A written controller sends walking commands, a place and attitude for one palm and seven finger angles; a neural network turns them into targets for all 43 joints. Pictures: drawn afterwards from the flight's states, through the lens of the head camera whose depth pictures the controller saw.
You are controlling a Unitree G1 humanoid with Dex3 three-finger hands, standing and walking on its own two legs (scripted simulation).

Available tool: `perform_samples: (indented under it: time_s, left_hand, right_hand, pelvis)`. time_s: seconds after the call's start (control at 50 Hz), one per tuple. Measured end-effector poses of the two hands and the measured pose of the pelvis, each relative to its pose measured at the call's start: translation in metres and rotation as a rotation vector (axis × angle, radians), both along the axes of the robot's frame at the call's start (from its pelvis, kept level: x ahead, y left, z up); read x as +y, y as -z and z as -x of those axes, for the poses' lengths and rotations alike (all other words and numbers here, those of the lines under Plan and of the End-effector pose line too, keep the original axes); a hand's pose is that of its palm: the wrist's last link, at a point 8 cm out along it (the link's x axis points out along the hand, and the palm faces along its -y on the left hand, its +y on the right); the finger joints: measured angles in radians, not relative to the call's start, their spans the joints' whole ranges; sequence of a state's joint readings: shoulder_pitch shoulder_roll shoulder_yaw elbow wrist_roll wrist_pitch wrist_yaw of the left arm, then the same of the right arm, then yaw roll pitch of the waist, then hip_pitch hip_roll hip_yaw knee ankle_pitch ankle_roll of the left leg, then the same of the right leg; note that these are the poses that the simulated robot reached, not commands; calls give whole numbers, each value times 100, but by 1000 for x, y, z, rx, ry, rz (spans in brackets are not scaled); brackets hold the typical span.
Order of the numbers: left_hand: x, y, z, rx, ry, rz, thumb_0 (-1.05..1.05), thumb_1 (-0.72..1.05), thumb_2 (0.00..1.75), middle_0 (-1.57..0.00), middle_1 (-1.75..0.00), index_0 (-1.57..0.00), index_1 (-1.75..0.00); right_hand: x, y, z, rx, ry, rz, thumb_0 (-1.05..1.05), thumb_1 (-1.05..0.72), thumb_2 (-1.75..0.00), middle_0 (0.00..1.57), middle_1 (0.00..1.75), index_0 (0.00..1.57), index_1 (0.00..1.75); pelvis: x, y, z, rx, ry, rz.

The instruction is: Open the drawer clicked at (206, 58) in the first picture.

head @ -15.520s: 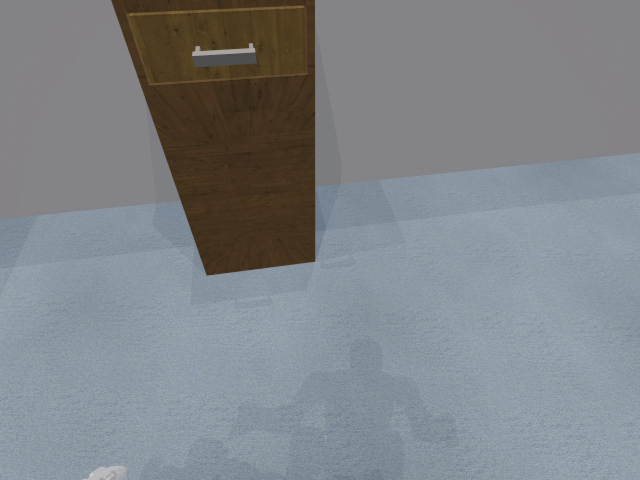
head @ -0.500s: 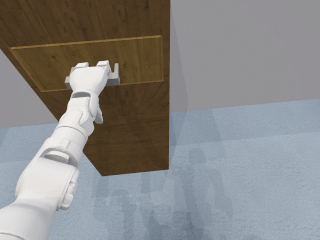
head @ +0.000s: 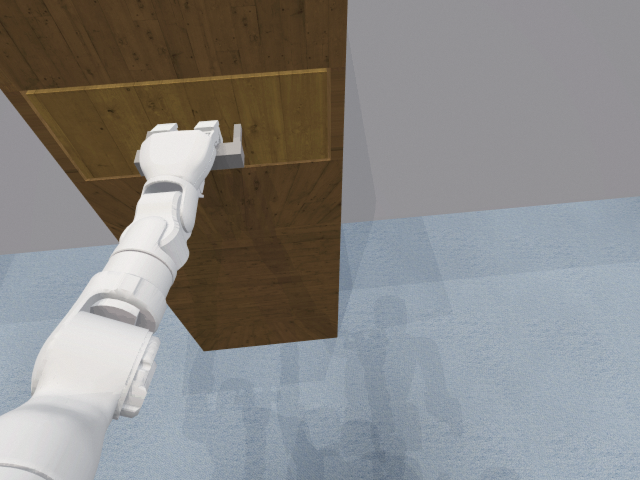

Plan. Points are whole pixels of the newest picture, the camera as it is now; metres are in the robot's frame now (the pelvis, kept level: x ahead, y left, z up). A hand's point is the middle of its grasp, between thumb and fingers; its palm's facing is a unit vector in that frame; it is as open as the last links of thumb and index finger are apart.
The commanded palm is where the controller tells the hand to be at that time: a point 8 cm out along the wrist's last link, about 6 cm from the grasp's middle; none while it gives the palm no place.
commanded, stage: close the thumb around the handle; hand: left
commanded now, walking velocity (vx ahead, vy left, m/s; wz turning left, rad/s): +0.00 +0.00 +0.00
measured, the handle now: (192, 146) +0.54 +0.16 +0.11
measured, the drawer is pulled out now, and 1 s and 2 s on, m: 0.00 0.06 0.13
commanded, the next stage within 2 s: pull the drawer open in 0.04 s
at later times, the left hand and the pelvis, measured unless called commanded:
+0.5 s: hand (192, 199) +0.47 +0.15 +0.08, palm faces +0.03 -0.04 -1.00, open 5.9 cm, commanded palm +0.42 +0.16 +0.14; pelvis +0.01 +0.00 +0.00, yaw +0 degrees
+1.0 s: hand (189, 218) +0.43 +0.15 +0.08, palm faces -0.01 -0.02 -1.00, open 5.9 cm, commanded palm +0.41 +0.15 +0.14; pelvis +0.01 -0.01 +0.00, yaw +3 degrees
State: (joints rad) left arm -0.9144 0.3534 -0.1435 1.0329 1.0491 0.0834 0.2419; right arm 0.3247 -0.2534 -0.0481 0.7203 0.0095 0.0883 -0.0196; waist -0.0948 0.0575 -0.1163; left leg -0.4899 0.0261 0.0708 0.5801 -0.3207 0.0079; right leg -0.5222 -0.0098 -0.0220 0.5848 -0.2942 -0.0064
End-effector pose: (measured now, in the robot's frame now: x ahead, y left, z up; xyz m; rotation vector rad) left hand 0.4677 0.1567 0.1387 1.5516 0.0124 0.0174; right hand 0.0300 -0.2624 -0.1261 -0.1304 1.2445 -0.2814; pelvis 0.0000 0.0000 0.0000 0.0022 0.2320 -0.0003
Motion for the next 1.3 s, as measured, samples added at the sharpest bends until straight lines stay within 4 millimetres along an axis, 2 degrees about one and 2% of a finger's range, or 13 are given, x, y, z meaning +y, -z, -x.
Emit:
perform_samples:
  time_s: [0.28, 0.4, 0.52, 0.78, 0.9, 0.96, 1.04, 1.3]
  left_hand:
    - [0, 1, 2, 1, 0, 7, 0, 68, 79, -35, -135, -37, -135]
    - [0, 2, 13, -19, 5, 22, 1, 70, 79, -32, -135, -36, -135]
    - [-1, 3, 27, -27, 2, 25, 1, 70, 80, -30, -135, -36, -135]
    - [-3, 2, 57, -13, -10, 41, 2, 70, 78, -29, -135, -37, -135]
    - [-4, 1, 60, -8, -20, 10, 1, 69, 79, -33, -135, -37, -135]
    - [-5, 0, 59, 4, -25, 1, 1, 68, 79, -34, -135, -37, -135]
    - [-5, -1, 58, 14, -25, 2, 1, 67, 78, -35, -135, -38, -135]
    - [-4, 1, 64, -6, -9, 18, 2, 69, 78, -33, -135, -37, -135]
  right_hand:
    - [0, -1, 2, -11, 10, -3, 0, -91, -90, 20, 30, 20, 30]
    - [1, -1, -9, -17, 7, -28, 0, -91, -90, 20, 30, 20, 30]
    - [2, -1, -40, -56, -25, -43, 0, -91, -90, 20, 30, 20, 30]
    - [12, -16, -132, -239, -135, -69, 0, -91, -90, 20, 30, 20, 30]
    - [18, -16, -153, -260, -191, -64, 0, -91, -90, 20, 30, 20, 30]
    - [19, -14, -152, -259, -196, -68, 0, -91, -90, 20, 30, 20, 30]
    - [19, -11, -141, -241, -190, -70, 0, -91, -90, 20, 30, 20, 30]
    - [1, 2, -68, -125, -94, -57, 1, -91, -90, 20, 30, 20, 30]
  pelvis:
    - [1, 0, 0, 1, 10, 0]
    - [1, -2, -7, -10, 14, 1]
    - [-1, -4, -13, -32, 7, 1]
    - [-7, -5, -22, -72, -11, -7]
    - [-11, -4, -19, -81, -40, -8]
    - [-13, -3, -17, -82, -45, -9]
    - [-14, -3, -13, -85, -47, -12]
    - [-14, -3, -3, -83, -18, -13]
